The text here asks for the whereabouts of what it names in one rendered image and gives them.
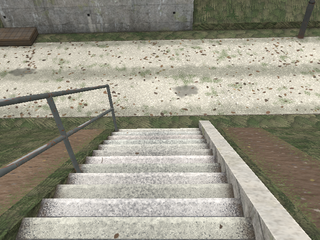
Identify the stairs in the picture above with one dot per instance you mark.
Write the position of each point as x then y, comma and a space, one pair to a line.
144, 184

